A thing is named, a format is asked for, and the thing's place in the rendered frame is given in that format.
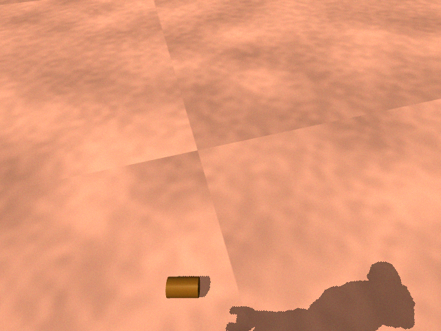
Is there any can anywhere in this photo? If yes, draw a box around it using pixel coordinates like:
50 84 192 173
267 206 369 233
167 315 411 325
165 277 200 298

